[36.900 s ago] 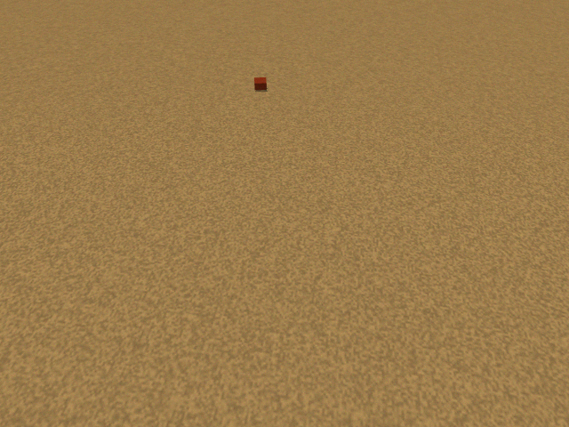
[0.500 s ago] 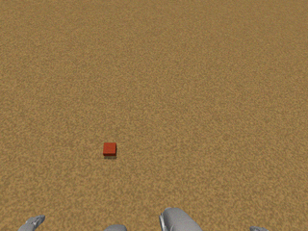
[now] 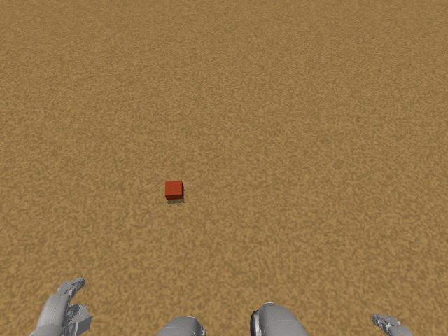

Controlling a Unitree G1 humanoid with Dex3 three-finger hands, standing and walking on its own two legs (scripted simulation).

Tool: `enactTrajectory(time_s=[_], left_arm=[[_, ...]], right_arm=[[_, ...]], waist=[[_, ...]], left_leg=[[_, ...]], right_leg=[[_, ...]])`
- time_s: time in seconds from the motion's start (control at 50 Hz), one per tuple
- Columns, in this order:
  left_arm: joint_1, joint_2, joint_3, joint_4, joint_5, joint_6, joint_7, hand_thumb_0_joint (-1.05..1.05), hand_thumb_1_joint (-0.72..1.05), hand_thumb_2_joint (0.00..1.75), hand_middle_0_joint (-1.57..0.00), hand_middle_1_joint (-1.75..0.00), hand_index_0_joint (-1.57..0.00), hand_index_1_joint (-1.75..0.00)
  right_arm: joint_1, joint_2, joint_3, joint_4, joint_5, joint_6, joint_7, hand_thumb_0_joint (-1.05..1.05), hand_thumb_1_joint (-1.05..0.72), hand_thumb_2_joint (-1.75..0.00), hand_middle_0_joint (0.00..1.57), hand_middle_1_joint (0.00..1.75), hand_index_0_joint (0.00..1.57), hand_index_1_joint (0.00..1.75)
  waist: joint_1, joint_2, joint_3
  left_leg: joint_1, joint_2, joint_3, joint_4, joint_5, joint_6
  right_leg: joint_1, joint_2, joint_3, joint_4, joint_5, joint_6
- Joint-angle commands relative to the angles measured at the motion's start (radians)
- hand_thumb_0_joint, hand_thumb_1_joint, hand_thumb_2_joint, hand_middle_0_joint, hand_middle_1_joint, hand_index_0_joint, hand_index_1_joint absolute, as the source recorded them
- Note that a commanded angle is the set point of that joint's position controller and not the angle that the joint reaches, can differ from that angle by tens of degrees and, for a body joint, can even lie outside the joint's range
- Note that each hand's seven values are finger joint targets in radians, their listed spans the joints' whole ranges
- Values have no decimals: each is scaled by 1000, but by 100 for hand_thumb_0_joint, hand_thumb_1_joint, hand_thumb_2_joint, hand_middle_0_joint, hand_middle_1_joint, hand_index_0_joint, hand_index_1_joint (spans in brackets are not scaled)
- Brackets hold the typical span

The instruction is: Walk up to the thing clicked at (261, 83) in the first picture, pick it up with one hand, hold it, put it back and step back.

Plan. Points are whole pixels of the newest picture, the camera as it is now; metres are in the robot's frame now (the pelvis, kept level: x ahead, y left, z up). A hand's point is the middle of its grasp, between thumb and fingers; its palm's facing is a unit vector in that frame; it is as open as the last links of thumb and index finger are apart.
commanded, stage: step back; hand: left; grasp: from above
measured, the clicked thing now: (174, 190) +0.74 +0.25 -0.73
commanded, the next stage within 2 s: none
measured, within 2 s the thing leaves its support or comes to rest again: neither
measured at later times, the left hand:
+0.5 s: hand out of the picture -0.09 +0.24 -0.14, palm faces -0.09 -0.91 -0.40, open 7.4 cm
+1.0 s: hand out of the picture -0.21 +0.24 -0.14, palm faces +0.01 -0.94 -0.35, open 7.4 cm
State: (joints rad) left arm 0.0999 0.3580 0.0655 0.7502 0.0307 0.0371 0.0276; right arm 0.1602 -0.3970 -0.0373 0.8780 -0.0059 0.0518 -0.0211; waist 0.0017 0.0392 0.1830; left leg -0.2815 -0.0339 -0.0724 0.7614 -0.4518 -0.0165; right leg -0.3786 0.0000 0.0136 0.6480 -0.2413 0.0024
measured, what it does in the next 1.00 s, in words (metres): walks backwards: left foot, then right foot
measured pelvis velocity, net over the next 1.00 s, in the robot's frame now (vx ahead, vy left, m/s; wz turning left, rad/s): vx -0.32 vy -0.02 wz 0.00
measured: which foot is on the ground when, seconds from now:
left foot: up 0.00-0.00, down 0.02-0.48, up 0.50-0.78, down 0.80-1.00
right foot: down 0.00-0.04, up 0.06-0.40, down 0.42-0.82, up 0.84-1.00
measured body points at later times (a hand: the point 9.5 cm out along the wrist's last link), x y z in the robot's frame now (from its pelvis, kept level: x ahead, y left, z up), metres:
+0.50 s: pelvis -0.17 -0.02 +0.00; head -0.12 -0.04 +0.44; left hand -0.08 +0.29 -0.12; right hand -0.06 -0.34 -0.12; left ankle -0.03 +0.11 -0.71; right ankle -0.20 -0.13 -0.72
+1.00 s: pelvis -0.32 -0.02 +0.01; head -0.28 +0.00 +0.46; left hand -0.21 +0.29 -0.11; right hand -0.24 -0.33 -0.10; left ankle -0.30 +0.10 -0.72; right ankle -0.34 -0.15 -0.66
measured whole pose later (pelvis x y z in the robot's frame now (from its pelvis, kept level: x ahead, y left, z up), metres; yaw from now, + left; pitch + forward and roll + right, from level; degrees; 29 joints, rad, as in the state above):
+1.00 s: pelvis -0.32 -0.02 +0.01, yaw +0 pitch -2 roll -1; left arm 0.15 0.37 0.06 0.86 0.01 0.07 0.00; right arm 0.20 -0.35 -0.03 0.90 -0.05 0.03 0.00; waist 0.00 -0.02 0.12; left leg -0.27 0.00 -0.02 0.59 -0.29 0.02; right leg -0.40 0.06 0.08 1.04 -0.49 -0.01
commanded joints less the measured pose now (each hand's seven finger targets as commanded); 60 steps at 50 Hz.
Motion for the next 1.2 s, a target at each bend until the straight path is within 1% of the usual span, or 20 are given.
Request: enactTrajectory(time_s=[0.0, 0.04, 0.06, 0.14, 0.36, 0.42, 0.44, 0.46, 0.48, 0.54, 0.66, 0.78, 0.82, 0.84, 0.9, 0.98, 1.06, 1.1, 1.12, 1.18], left_arm=[[39, 216, 55, -68, -13, 13, 2, 0, 90, 90, -20, -30, -20, -30], [-11, 215, 66, -76, -16, 13, 14, 0, 90, 90, -20, -30, -20, -30], [-37, 234, 74, -66, -4, 13, 20, 0, 90, 90, -20, -30, -20, -30], [103, 221, 77, -4, -20, 12, -1, 0, 90, 90, -20, -30, -20, -30], [184, 195, 52, 50, -5, -11, -13, 0, 90, 90, -20, -30, -20, -30], [264, 235, 72, 98, 12, -17, -15, 0, 90, 90, -20, -30, -20, -30], [232, 318, 95, 72, 25, -21, -17, 0, 90, 90, -20, -30, -20, -30], [120, 424, 114, 27, 27, -13, -16, 0, 90, 90, -20, -30, -20, -30], [48, 404, 109, 3, 17, -17, -11, 0, 90, 90, -20, -30, -20, -30], [-98, 253, 76, -29, 10, -23, -4, 0, 90, 90, -20, -30, -20, -30], [88, 225, 78, -19, 20, -6, 11, 0, 90, 90, -20, -30, -20, -30], [73, 229, 51, -38, -5, 17, -1, 0, 90, 90, -20, -30, -20, -30], [7, 211, 47, -51, -19, 13, 6, 0, 90, 90, -20, -30, -20, -30], [-55, 238, 62, -44, -5, 12, 12, 0, 90, 90, -20, -30, -20, -30], [49, 216, 54, 18, -24, 6, -5, 0, 90, 90, -20, -30, -20, -30], [63, 191, 42, 49, -13, -21, -27, 0, 90, 90, -20, -30, -20, -30], [177, 182, 42, 138, -1, -74, -9, 0, 90, 90, -20, -30, -20, -30], [162, 293, 67, 141, 27, -98, 3, 0, 90, 90, -20, -30, -20, -30], [92, 344, 78, 111, 24, -96, 3, 0, 90, 90, -20, -30, -20, -30], [-6, 272, 52, 96, 8, -102, -6, 0, 90, 90, -20, -30, -20, -30]], right_arm=[[85, -189, -82, -54, -33, -44, -8, 0, -90, -90, 20, 30, 20, 30], [17, -351, -111, -89, -42, -42, 7, 0, -90, -90, 20, 30, 20, 30], [-17, -356, -117, -93, -40, -47, 2, 0, -90, -90, 20, 30, 20, 30], [-91, -207, -76, -115, -37, -56, -6, 0, -90, -90, 20, 30, 20, 30], [-24, -254, -94, -132, -25, -17, 3, 0, -90, -90, 20, 30, 20, 30], [-77, -218, -77, -144, -9, -1, 8, 0, -90, -90, 20, 30, 20, 30], [-68, -156, -61, -160, -3, -3, 6, 0, -90, -90, 20, 30, 20, 30], [-109, -169, -72, -164, -5, -3, -17, 0, -90, -90, 20, 30, 20, 30], [-94, -216, -92, -143, -5, -1, -23, 0, -90, -90, 20, 30, 20, 30], [43, -187, -71, -65, 8, -3, -10, 0, -90, -90, 20, 30, 20, 30], [26, -145, -39, -95, -9, -35, -21, 0, -90, -90, 20, 30, 20, 30], [145, -185, -75, -29, -29, -46, -15, 0, -90, -90, 20, 30, 20, 30], [52, -336, -102, -68, -43, -36, 1, 0, -90, -90, 20, 30, 20, 30], [23, -348, -105, -79, -46, -42, 0, 0, -90, -90, 20, 30, 20, 30], [-58, -218, -60, -96, -51, -53, -8, 0, -90, -90, 20, 30, 20, 30], [-26, -196, -65, -70, -41, -58, 4, 0, -90, -90, 20, 30, 20, 30], [-20, -200, -68, -56, -35, -32, 17, 0, -90, -90, 20, 30, 20, 30], [0, -94, -36, -76, -22, -38, 24, 0, -90, -90, 20, 30, 20, 30], [-50, -142, -51, -78, -33, -38, 14, 0, -90, -90, 20, 30, 20, 30], [-56, -185, -72, -33, -23, -53, 32, 0, -90, -90, 20, 30, 20, 30]], waist=[[5, -136, -257], [-34, 184, -209], [-47, 202, -159], [55, 85, -141], [-7, 198, -292], [47, 66, -271], [42, -189, -219], [83, -362, -143], [50, -337, -53], [-57, -162, -44], [58, -243, -193], [22, -160, -297], [-4, 191, -238], [-39, 193, -182], [38, 85, -168], [2, 130, -152], [32, 88, -208], [17, -192, -180], [46, -133, -125], [-3, -120, -41]], left_leg=[[116, 85, -78, -368, 328, 55], [-18, 424, -454, -454, 458, 279], [-134, 468, -538, -499, 377, 337], [7, 251, -165, -377, 553, 211], [183, 274, -146, -275, 498, 221], [-68, 178, -101, -151, 278, 117], [-271, -2, -41, 16, 16, 49], [-231, -60, -29, 255, -169, 7], [-167, -10, -113, 406, -152, 4], [-156, -107, -103, 463, 16, 10], [-266, -40, -13, 139, -62, -25], [122, 44, -2, -395, 303, 49], [70, 390, -395, -440, 385, 268], [-104, 453, -477, -473, 361, 338], [-37, 278, -163, -361, 582, 242], [61, 206, -144, -392, 91, 184], [55, 195, -75, -190, 145, 158], [-290, 30, 11, 29, -19, 39], [-247, 64, -27, 59, -96, 17], [-96, 82, -20, 27, 8, 16]], right_leg=[[113, -115, 170, 35, 207, -87], [-61, 105, 102, 412, -415, -15], [-21, 99, 184, 562, -416, -14], [-115, 130, 198, 663, -242, -15], [98, 24, 15, -36, -192, 20], [262, -37, 105, -250, -41, -41], [258, -219, 395, -312, -81, -104], [-21, -414, 561, -403, -104, -275], [-197, -454, 605, -449, -142, -305], [-98, -201, 163, -299, 102, -161], [366, -223, 152, -152, 402, -189], [196, -190, 144, 22, 261, -93], [-71, 29, -35, 302, -367, -18], [2, 4, 83, 467, -418, -11], [-18, 58, 120, 526, -286, -25], [10, 13, 46, 140, -249, -5], [256, 21, 9, -402, -85, -21], [420, -212, 455, -403, -63, -89], [197, -356, 528, -395, -253, -213], [42, -260, 357, -377, -269, -178]])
